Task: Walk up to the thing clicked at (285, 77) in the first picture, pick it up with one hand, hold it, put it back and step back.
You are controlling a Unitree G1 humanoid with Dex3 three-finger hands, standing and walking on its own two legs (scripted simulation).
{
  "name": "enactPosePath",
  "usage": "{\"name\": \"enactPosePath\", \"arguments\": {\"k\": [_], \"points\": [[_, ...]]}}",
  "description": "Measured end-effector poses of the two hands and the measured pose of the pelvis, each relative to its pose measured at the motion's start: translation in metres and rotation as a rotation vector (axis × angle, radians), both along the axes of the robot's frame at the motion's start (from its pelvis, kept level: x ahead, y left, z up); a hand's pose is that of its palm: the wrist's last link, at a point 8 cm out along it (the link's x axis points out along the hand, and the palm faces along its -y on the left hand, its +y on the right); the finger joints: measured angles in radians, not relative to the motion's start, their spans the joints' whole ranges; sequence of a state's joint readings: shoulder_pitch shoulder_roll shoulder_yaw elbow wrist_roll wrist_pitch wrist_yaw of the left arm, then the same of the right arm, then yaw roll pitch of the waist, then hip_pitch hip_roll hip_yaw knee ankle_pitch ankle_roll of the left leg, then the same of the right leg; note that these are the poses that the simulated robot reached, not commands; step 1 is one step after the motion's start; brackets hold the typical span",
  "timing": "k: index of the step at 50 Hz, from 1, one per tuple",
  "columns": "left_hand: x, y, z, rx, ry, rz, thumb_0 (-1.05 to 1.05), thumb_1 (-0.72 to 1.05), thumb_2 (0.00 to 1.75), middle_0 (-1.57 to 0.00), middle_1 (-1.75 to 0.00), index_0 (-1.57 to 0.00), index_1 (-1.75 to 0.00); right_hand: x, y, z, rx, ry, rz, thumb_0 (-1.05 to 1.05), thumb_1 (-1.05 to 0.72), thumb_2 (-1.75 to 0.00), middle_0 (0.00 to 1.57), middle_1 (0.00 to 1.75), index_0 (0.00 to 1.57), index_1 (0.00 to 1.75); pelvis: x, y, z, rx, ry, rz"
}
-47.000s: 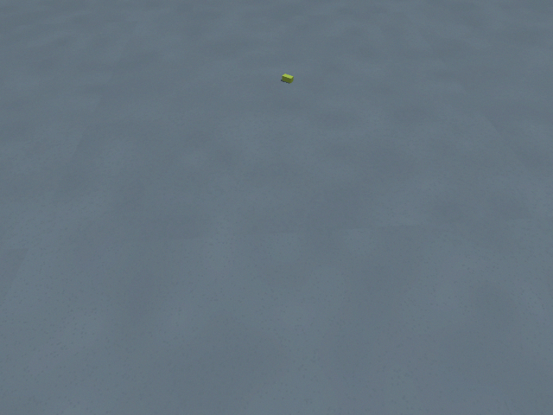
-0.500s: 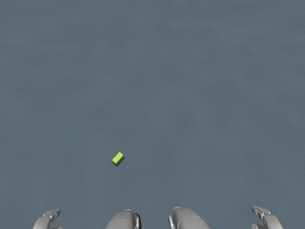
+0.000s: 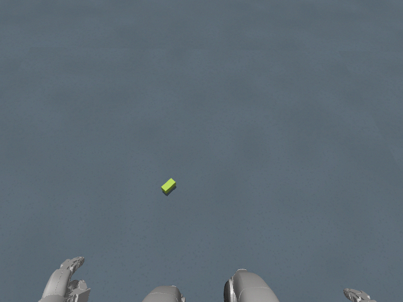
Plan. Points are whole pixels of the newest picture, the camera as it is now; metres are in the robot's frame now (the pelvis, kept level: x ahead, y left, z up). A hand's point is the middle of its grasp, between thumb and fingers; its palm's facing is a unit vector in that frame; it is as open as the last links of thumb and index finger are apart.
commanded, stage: step back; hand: left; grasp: from above
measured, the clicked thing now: (168, 185) +0.66 +0.19 -0.74
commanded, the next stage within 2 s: none
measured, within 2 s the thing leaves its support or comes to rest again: neither
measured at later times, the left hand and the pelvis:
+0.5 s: hand out of the picture -0.09 +0.23 -0.13, palm faces -0.06 -0.91 -0.41, open 7.4 cm; pelvis -0.17 -0.03 +0.01, yaw -3 degrees
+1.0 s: hand out of the picture -0.25 +0.22 -0.15, palm faces -0.06 -0.92 -0.39, open 7.4 cm; pelvis -0.35 -0.05 -0.01, yaw -4 degrees
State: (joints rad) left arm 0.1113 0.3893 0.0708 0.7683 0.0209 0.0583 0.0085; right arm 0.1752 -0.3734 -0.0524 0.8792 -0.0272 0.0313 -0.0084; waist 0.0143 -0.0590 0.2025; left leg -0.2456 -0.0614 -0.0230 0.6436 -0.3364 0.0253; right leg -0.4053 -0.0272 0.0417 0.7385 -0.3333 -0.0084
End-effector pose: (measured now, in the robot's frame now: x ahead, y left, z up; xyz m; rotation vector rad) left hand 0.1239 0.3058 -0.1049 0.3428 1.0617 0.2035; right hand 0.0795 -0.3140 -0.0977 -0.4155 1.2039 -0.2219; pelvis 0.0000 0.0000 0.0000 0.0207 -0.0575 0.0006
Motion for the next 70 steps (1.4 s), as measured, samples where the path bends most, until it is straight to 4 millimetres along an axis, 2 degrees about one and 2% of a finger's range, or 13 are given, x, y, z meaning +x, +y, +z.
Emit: {"name": "enactPosePath", "arguments": {"k": [7,14,18,23,29,36,40,45,51,55,58,64,70], "points": [[-0.052,0.000,0.000,-0.020,0.051,0.012,0.01,0.90,0.90,-0.21,-0.30,-0.21,-0.30,-0.031,0.007,0.020,-0.001,-0.061,0.001,0.01,-0.90,-0.90,0.20,0.30,0.20,0.30,-0.040,-0.001,0.012,-0.047,0.011,-0.024],[-0.115,-0.008,-0.005,0.009,0.120,-0.020,0.01,0.90,0.90,-0.20,-0.30,-0.20,-0.30,-0.061,-0.010,0.018,-0.001,-0.155,0.000,0.01,-0.90,-0.90,0.20,0.30,0.20,0.30,-0.092,-0.014,0.004,-0.040,0.012,-0.076],[-0.155,-0.021,-0.005,0.031,0.132,-0.026,0.01,0.90,0.90,-0.20,-0.30,-0.20,-0.30,-0.091,-0.031,0.001,0.013,-0.171,-0.020,0.01,-0.90,-0.90,0.20,0.30,0.20,0.30,-0.126,-0.026,-0.006,-0.062,-0.002,-0.080],[-0.205,-0.032,0.012,0.036,0.146,-0.005,0.01,0.90,0.90,-0.21,-0.30,-0.21,-0.30,-0.143,-0.040,-0.002,0.032,-0.104,-0.060,0.01,-0.90,-0.90,0.20,0.30,0.20,0.30,-0.156,-0.032,0.005,-0.007,0.002,-0.070],[-0.225,-0.026,0.019,0.065,0.086,-0.004,0.01,0.90,0.90,-0.21,-0.30,-0.21,-0.30,-0.211,-0.038,-0.006,0.024,0.003,-0.044,0.01,-0.91,-0.90,0.20,0.30,0.20,0.30,-0.194,-0.031,0.007,0.000,0.020,-0.025],[-0.248,-0.016,0.004,0.031,0.010,0.008,0.01,0.90,0.90,-0.21,-0.30,-0.21,-0.30,-0.270,-0.019,-0.009,0.020,0.057,-0.013,0.01,-0.91,-0.90,0.20,0.30,0.20,0.30,-0.248,-0.023,-0.001,0.007,-0.006,0.007],[-0.275,-0.022,0.004,0.004,0.028,0.015,0.01,0.90,0.90,-0.21,-0.30,-0.21,-0.30,-0.288,-0.018,0.004,0.017,0.017,-0.005,0.01,-0.90,-0.90,0.20,0.30,0.20,0.30,-0.275,-0.026,0.006,-0.026,0.001,0.000],[-0.324,-0.032,0.001,0.002,0.069,-0.003,0.00,0.90,0.90,-0.21,-0.30,-0.21,-0.30,-0.297,-0.029,0.011,0.005,-0.074,0.006,0.01,-0.90,-0.90,0.20,0.30,0.21,0.30,-0.311,-0.035,0.006,-0.038,0.012,-0.037],[-0.396,-0.049,-0.004,0.031,0.136,-0.006,0.00,0.90,0.90,-0.21,-0.30,-0.21,-0.30,-0.321,-0.058,-0.002,0.016,-0.154,0.003,0.01,-0.90,-0.90,0.20,0.30,0.20,0.30,-0.361,-0.054,-0.006,-0.058,0.003,-0.060],[-0.449,-0.057,0.007,0.038,0.169,0.031,0.01,0.90,0.90,-0.21,-0.30,-0.21,-0.30,-0.354,-0.064,-0.003,0.035,-0.114,-0.021,0.01,-0.90,-0.90,0.20,0.30,0.20,0.30,-0.380,-0.062,0.003,-0.009,0.004,-0.058],[-0.475,-0.057,0.015,0.051,0.175,0.058,0.01,0.90,0.90,-0.21,-0.30,-0.21,-0.30,-0.381,-0.066,-0.006,0.045,-0.074,-0.014,0.01,-0.91,-0.90,0.20,0.30,0.20,0.30,-0.393,-0.063,0.008,0.003,0.006,-0.037],[-0.505,-0.044,0.019,0.061,0.125,0.103,0.01,0.90,0.90,-0.21,-0.30,-0.21,-0.30,-0.427,-0.061,-0.015,0.055,0.047,0.018,0.01,-0.91,-0.90,0.20,0.30,0.20,0.30,-0.411,-0.060,0.006,-0.010,0.009,0.026],[-0.521,-0.033,0.011,0.032,0.156,0.121,0.01,0.90,0.90,-0.21,-0.30,-0.21,-0.30,-0.444,-0.043,-0.009,0.075,0.033,0.005,0.01,-0.91,-0.90,0.20,0.30,0.20,0.30,-0.420,-0.051,0.009,0.005,0.003,0.035]]}}
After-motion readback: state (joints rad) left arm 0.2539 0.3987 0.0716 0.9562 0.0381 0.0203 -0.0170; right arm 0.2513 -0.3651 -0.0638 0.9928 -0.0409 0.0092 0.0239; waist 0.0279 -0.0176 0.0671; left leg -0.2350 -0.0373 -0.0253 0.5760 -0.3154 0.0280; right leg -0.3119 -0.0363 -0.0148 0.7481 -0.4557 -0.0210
